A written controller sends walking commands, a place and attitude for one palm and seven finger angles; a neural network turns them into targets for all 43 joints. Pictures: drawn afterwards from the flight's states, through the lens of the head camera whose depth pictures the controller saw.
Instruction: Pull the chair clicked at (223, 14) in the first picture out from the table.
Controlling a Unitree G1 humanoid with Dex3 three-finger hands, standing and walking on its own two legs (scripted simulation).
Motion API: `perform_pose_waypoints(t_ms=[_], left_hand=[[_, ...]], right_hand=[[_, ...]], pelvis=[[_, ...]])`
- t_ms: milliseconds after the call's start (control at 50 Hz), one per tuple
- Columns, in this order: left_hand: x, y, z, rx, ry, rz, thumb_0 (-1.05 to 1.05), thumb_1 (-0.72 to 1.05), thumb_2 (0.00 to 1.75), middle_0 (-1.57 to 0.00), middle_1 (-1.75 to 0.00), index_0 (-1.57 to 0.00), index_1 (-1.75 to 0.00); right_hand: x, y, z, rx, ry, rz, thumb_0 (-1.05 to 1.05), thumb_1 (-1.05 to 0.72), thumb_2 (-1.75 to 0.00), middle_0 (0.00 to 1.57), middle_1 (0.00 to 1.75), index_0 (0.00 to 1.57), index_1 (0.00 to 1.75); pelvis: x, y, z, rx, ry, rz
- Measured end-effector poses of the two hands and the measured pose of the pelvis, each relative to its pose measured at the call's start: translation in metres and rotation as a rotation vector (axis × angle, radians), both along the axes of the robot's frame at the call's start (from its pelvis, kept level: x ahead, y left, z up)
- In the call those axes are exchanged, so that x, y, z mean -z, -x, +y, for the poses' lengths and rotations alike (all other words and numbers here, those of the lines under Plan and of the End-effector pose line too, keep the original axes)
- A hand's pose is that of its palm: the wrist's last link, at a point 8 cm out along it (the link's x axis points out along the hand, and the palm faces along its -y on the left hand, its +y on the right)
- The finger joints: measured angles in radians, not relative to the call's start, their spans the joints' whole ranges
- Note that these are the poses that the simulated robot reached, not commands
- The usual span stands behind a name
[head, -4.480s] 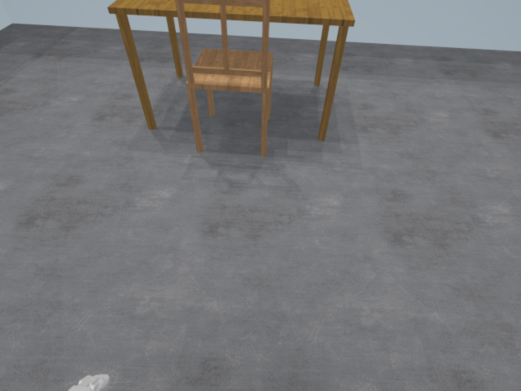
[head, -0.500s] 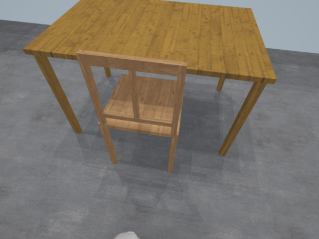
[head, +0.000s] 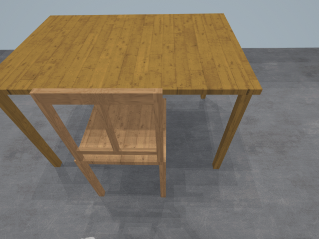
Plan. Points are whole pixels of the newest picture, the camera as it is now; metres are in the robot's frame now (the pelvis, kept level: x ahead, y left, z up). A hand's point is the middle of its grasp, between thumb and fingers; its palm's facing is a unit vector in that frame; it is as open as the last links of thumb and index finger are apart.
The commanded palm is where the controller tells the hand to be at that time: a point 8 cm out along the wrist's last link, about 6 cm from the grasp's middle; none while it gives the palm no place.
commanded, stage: come to a stop and stand still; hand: left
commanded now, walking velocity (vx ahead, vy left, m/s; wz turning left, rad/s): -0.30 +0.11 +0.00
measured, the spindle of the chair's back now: (109, 129) +0.50 +0.21 -0.09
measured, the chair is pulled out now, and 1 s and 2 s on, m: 0.00 0.00 0.00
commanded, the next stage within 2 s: look again from close up in 1.26 s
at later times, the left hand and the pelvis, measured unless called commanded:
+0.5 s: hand out of the picture +0.05 +0.22 -0.17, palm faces +0.06 -0.98 -0.19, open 7.3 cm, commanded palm none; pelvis +0.02 +0.04 +0.01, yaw +0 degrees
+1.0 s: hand out of the picture -0.02 +0.18 -0.16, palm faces +0.02 -0.99 -0.16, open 7.4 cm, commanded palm none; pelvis -0.01 +0.02 +0.02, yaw +0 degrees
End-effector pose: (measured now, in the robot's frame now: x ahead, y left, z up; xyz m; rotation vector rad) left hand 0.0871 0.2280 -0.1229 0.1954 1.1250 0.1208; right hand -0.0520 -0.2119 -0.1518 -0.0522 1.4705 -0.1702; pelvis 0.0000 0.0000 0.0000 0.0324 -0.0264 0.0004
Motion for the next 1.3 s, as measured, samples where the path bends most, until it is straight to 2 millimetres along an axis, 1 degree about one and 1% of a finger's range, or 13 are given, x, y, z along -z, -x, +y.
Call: perform_pose_waypoints(t_ms=[60,100,220,340,440,520,620,720,820,960,1120,1200,1300], left_hand=[[-0.002,-0.008,-0.013,-0.005,0.01,0.005,0.0,0.91,0.9,-0.19,-0.3,-0.19,-0.3],[-0.005,-0.008,-0.014,-0.038,0.001,0.016,-0.01,0.93,0.9,-0.2,-0.3,-0.2,-0.3],[-0.008,-0.003,-0.003,-0.044,-0.028,0.094,-0.02,0.94,0.9,-0.2,-0.3,-0.2,-0.3],[0.004,0.016,0.018,-0.084,-0.007,0.141,-0.01,0.92,0.9,-0.2,-0.3,-0.2,-0.3],[0.02,0.036,0.037,-0.112,0.025,0.189,0.0,0.91,0.9,-0.2,-0.3,-0.2,-0.3],[0.018,0.054,0.043,-0.113,0.033,0.235,0.0,0.91,0.9,-0.19,-0.3,-0.2,-0.3],[0.014,0.079,0.041,-0.105,0.029,0.289,0.0,0.91,0.9,-0.19,-0.3,-0.2,-0.3],[0.009,0.1,0.031,-0.095,0.012,0.323,0.0,0.91,0.9,-0.19,-0.3,-0.19,-0.3],[0.003,0.112,0.019,-0.085,0.02,0.321,0.0,0.91,0.9,-0.19,-0.3,-0.2,-0.3],[0.008,0.113,0.003,-0.078,0.048,0.302,0.0,0.91,0.9,-0.2,-0.3,-0.2,-0.3],[0.01,0.111,-0.009,-0.075,0.067,0.305,0.0,0.91,0.9,-0.2,-0.3,-0.2,-0.3],[0.009,0.11,-0.011,-0.078,0.067,0.313,0.0,0.91,0.9,-0.2,-0.3,-0.2,-0.3],[0.009,0.109,-0.012,-0.085,0.063,0.318,0.0,0.91,0.9,-0.2,-0.3,-0.2,-0.3]], right_hand=[[0.0,-0.012,-0.004,0.0,-0.008,0.025,0.01,-0.91,-0.9,0.2,0.29,0.2,0.3],[-0.004,-0.026,-0.006,-0.003,-0.004,0.018,0.01,-0.91,-0.9,0.2,0.29,0.2,0.3],[-0.01,-0.073,-0.004,-0.017,0.0,-0.048,0.01,-0.91,-0.9,0.2,0.29,0.2,0.3],[-0.014,-0.101,-0.002,-0.058,0.056,-0.093,0.02,-0.93,-0.9,0.2,0.29,0.2,0.3],[-0.025,-0.109,0.012,-0.089,0.1,-0.14,0.01,-0.92,-0.9,0.2,0.29,0.2,0.3],[-0.033,-0.112,0.022,-0.104,0.111,-0.155,0.01,-0.93,-0.9,0.2,0.29,0.2,0.3],[-0.031,-0.116,0.026,-0.103,0.092,-0.177,0.01,-0.93,-0.9,0.2,0.29,0.2,0.3],[-0.022,-0.11,0.023,-0.07,0.058,-0.194,0.01,-0.93,-0.9,0.2,0.29,0.21,0.3],[-0.021,-0.093,0.015,-0.057,0.053,-0.178,0.0,-0.94,-0.9,0.2,0.29,0.2,0.3],[-0.022,-0.051,0.008,-0.054,0.051,-0.078,0.0,-0.93,-0.9,0.2,0.29,0.2,0.3],[-0.022,-0.01,0.014,-0.028,0.031,0.031,0.01,-0.92,-0.9,0.2,0.29,0.2,0.3],[-0.021,-0.002,0.02,-0.019,0.016,0.056,0.01,-0.91,-0.9,0.2,0.29,0.2,0.3],[-0.02,-0.005,0.026,-0.015,-0.001,0.055,0.01,-0.91,-0.9,0.2,0.29,0.2,0.3]], pelvis=[[-0.003,-0.012,-0.006,-0.011,0.015,-0.005],[-0.008,-0.019,-0.008,-0.01,0.017,-0.003],[-0.014,-0.026,-0.005,-0.008,0.019,0.009],[-0.01,-0.025,0.014,-0.012,0.037,0.003],[-0.007,-0.021,0.031,-0.002,0.035,-0.01],[-0.013,-0.018,0.038,0.002,0.031,0.0],[-0.015,-0.012,0.04,0.011,0.016,0.017],[-0.013,-0.004,0.035,0.016,0.012,0.012],[-0.017,0.0,0.03,0.01,0.024,-0.002],[-0.018,0.005,0.02,0.004,0.025,-0.013],[-0.018,0.004,0.015,0.001,0.028,-0.007],[-0.018,0.002,0.013,0.001,0.028,-0.004],[-0.017,-0.002,0.013,0.0,0.028,-0.002]])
